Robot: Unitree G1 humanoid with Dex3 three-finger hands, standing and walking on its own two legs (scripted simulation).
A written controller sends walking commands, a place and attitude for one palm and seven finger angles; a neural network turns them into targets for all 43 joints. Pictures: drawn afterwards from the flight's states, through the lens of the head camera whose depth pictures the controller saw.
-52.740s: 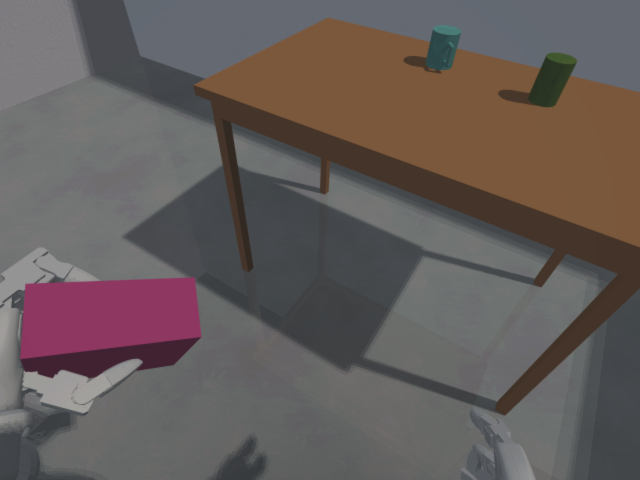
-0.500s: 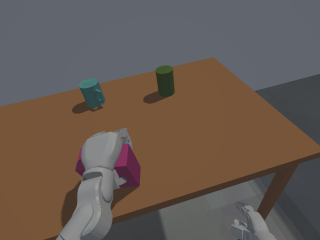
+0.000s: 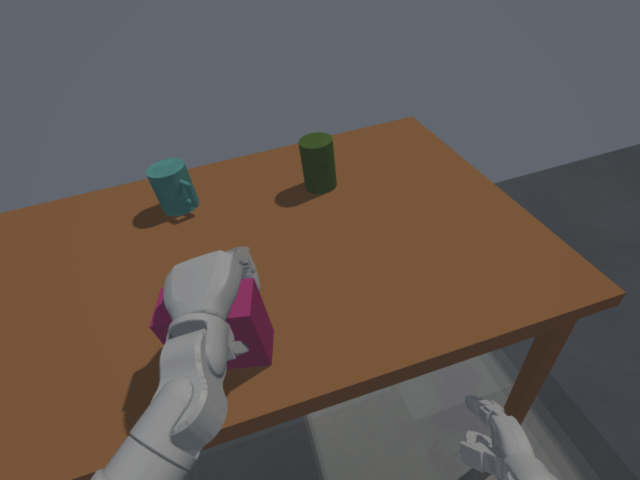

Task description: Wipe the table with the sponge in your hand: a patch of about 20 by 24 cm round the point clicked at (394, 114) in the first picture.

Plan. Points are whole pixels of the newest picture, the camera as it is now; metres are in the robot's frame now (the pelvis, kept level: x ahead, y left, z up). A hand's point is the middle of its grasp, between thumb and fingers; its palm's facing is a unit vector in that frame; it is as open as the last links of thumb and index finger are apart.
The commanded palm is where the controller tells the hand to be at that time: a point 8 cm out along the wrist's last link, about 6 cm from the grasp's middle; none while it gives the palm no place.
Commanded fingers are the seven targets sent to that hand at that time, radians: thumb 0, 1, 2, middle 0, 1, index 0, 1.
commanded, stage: wipe forward along the third lane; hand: left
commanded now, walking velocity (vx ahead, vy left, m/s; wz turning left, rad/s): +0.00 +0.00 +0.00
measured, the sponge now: (223, 337) +0.28 +0.19 +0.04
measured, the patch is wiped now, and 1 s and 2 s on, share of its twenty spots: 0.55 0.75 0.85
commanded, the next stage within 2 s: wipe back along the third lane in 1.36 s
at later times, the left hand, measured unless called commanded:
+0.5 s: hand (234, 279) +0.33 +0.17 +0.11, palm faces +0.06 -0.11 -0.99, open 10.0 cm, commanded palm +0.30 +0.19 +0.14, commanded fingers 0.00 0.10 1.30 -1.20 -1.60 -1.20 -1.60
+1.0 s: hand (233, 254) +0.38 +0.19 +0.11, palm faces -0.01 -0.07 -1.00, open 10.0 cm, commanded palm +0.35 +0.22 +0.14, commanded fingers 0.00 0.10 1.30 -1.20 -1.60 -1.20 -1.60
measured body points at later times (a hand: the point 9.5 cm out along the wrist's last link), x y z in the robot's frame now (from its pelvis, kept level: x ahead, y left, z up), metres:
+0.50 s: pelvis -0.02 +0.00 +0.00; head -0.07 -0.05 +0.44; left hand +0.32 +0.18 +0.16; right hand +0.20 -0.23 -0.08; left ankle -0.01 +0.13 -0.74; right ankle +0.04 -0.07 -0.74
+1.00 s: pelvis -0.02 +0.00 +0.00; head -0.04 -0.05 +0.45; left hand +0.37 +0.19 +0.16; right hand +0.15 -0.25 -0.12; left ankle -0.01 +0.13 -0.74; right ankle +0.04 -0.07 -0.74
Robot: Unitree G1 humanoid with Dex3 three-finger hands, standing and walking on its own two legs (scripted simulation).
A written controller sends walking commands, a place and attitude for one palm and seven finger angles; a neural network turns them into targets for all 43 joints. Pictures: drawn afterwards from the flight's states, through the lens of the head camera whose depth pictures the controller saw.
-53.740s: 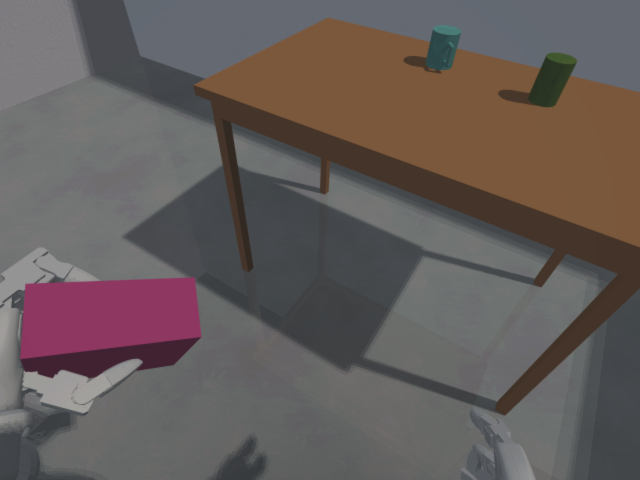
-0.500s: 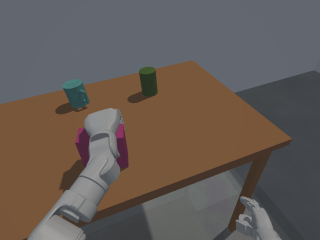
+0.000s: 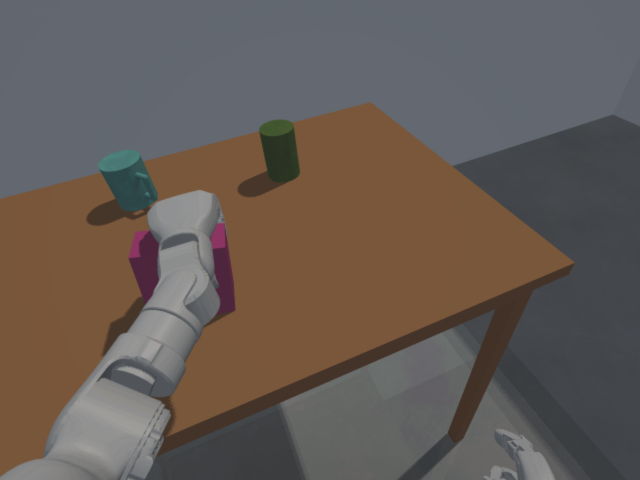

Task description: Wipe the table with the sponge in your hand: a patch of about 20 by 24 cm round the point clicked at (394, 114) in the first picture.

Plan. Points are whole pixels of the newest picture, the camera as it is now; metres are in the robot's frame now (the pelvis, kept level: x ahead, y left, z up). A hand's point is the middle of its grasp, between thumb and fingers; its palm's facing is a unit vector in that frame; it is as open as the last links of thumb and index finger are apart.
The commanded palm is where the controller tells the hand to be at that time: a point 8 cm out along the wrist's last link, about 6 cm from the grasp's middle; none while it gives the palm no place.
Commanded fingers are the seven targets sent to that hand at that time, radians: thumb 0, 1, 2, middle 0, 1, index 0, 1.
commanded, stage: wipe forward along the third lane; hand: left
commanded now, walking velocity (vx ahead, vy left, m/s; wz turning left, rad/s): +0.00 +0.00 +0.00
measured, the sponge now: (190, 284) +0.37 +0.23 +0.05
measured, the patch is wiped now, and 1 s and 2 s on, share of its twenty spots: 0.75 0.85 0.85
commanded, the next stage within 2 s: wipe back along the third lane in 0.36 s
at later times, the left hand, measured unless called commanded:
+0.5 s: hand (187, 226) +0.44 +0.24 +0.11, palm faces -0.03 -0.07 -1.00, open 9.9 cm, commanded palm +0.40 +0.25 +0.14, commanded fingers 0.00 0.10 1.30 -1.20 -1.60 -1.20 -1.60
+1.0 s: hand (181, 238) +0.41 +0.24 +0.11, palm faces +0.08 -0.10 -0.99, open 10.0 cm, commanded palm +0.36 +0.23 +0.14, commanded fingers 0.00 0.10 1.30 -1.20 -1.60 -1.20 -1.60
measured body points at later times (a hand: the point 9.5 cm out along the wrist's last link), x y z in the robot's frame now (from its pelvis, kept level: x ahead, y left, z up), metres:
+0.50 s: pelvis +0.02 +0.00 +0.00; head +0.02 -0.03 +0.45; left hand +0.43 +0.23 +0.17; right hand +0.19 -0.24 -0.12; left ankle +0.01 +0.14 -0.74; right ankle +0.06 -0.06 -0.74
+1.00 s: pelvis +0.05 +0.03 +0.01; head +0.03 +0.00 +0.45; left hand +0.40 +0.24 +0.16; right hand +0.27 -0.19 -0.08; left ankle +0.01 +0.14 -0.74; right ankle +0.06 -0.06 -0.74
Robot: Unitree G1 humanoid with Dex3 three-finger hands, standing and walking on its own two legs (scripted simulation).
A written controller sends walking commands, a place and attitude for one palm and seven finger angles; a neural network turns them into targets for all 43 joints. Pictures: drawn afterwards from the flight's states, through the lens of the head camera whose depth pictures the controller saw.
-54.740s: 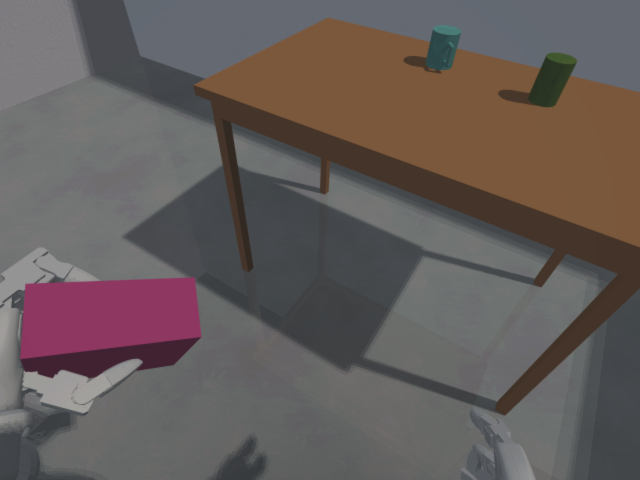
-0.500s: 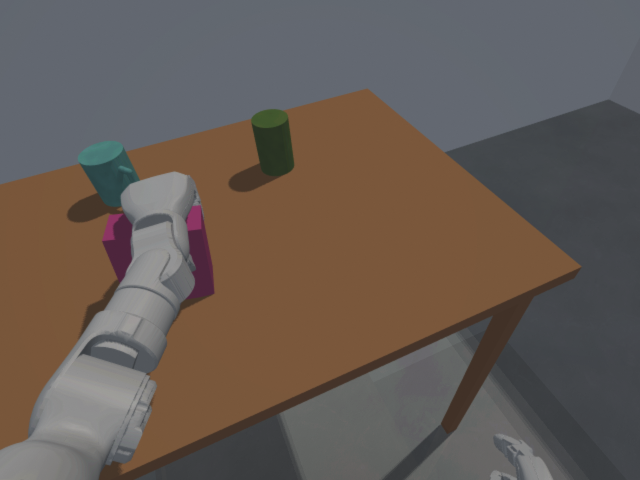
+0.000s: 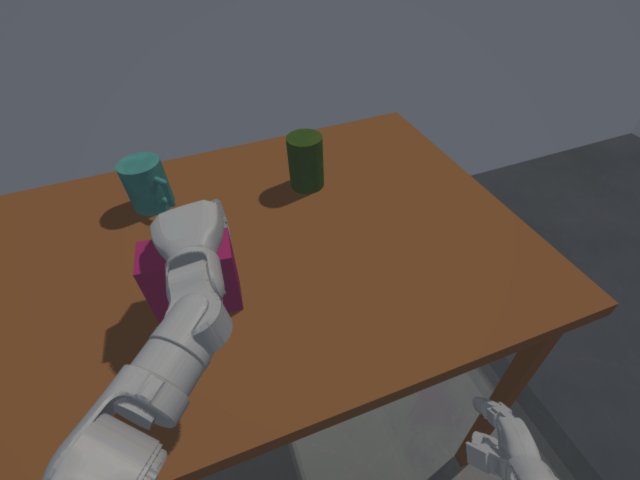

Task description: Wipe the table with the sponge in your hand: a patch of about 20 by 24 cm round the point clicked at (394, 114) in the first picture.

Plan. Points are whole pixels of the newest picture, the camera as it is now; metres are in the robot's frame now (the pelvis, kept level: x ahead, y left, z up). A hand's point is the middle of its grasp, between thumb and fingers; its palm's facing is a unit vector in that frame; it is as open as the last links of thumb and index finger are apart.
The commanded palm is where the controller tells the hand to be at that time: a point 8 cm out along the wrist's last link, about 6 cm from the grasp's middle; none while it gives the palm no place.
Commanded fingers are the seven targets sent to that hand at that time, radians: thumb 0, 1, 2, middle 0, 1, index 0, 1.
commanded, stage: wipe back along the third lane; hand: left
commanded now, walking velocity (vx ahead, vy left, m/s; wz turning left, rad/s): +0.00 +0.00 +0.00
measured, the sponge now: (197, 288) +0.36 +0.23 +0.04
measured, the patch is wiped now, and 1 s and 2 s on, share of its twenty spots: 0.85 0.85 0.85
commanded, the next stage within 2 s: slide back across to the middle lane in 1.14 s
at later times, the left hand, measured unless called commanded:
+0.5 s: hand (204, 282) +0.32 +0.19 +0.11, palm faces +0.19 -0.20 -0.96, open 9.9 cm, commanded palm +0.25 +0.17 +0.13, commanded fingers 0.00 0.10 1.30 -1.20 -1.60 -1.20 -1.60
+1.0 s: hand (216, 311) +0.28 +0.16 +0.11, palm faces +0.21 -0.23 -0.95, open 9.8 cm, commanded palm +0.21 +0.14 +0.13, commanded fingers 0.00 0.10 1.30 -1.20 -1.60 -1.20 -1.60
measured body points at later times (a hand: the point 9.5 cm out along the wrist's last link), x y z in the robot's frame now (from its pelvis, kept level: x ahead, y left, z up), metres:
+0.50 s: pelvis +0.00 +0.01 +0.00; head -0.03 -0.01 +0.45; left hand +0.30 +0.19 +0.16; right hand +0.22 -0.22 -0.09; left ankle -0.04 +0.11 -0.74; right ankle +0.02 -0.09 -0.74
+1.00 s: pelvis -0.01 -0.01 +0.00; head -0.05 -0.06 +0.44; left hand +0.26 +0.16 +0.16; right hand +0.22 -0.23 -0.09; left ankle -0.04 +0.11 -0.74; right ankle +0.02 -0.09 -0.74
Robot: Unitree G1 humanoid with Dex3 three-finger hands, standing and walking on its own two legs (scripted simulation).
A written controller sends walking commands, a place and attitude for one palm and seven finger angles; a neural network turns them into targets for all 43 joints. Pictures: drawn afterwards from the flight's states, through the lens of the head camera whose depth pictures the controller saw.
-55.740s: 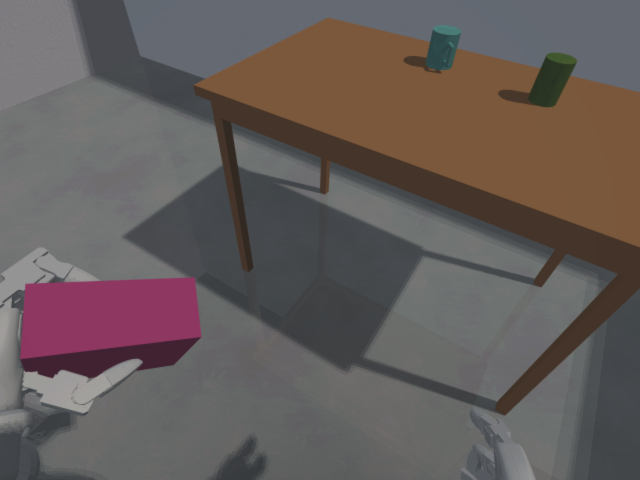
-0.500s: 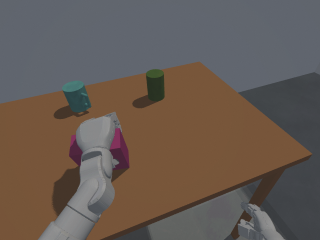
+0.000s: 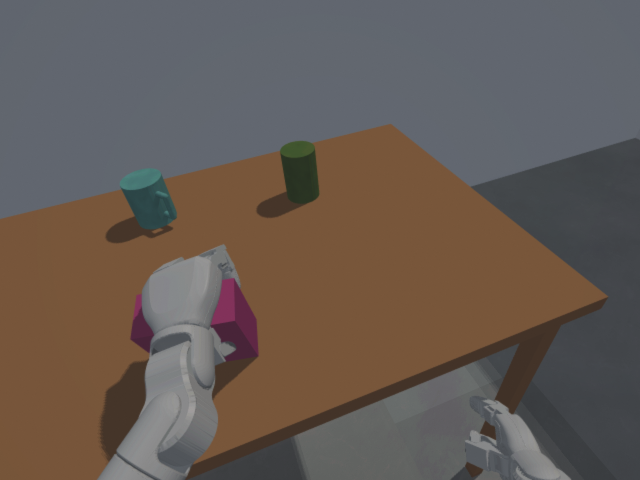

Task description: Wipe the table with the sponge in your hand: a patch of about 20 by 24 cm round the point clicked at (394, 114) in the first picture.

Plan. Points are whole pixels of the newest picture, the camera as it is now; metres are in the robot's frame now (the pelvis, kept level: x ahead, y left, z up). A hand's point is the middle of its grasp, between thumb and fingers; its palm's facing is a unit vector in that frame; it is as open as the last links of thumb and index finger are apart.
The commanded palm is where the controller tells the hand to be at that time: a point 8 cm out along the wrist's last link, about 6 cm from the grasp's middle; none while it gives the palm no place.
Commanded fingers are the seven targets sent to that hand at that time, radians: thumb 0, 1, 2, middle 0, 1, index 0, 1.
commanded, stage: wipe back along the third lane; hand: left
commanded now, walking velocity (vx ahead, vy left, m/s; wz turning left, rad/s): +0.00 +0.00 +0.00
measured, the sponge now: (207, 334) +0.29 +0.20 +0.05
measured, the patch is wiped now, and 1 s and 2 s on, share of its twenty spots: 0.85 0.85 0.90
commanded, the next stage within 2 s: slide back across to the middle lane in 0.14 s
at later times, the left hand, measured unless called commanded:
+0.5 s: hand (202, 332) +0.24 +0.17 +0.12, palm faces +0.22 -0.33 -0.92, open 9.7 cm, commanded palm +0.18 +0.18 +0.16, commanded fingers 0.00 0.10 1.30 -1.20 -1.60 -1.20 -1.60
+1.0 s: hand (153, 357) +0.20 +0.21 +0.13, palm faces +0.23 -0.36 -0.91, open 9.7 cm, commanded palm +0.15 +0.22 +0.16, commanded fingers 0.00 0.10 1.30 -1.20 -1.60 -1.20 -1.60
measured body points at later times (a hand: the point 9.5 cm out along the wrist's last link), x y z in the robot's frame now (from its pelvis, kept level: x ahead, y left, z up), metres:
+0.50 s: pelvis +0.00 +0.00 +0.00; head -0.05 -0.05 +0.45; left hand +0.23 +0.18 +0.17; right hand +0.23 -0.21 -0.08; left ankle -0.03 +0.12 -0.74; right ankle +0.02 -0.08 -0.74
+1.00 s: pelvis -0.01 +0.01 +0.00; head -0.06 -0.03 +0.45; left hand +0.19 +0.23 +0.17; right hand +0.22 -0.20 -0.07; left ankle -0.03 +0.12 -0.74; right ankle +0.02 -0.08 -0.74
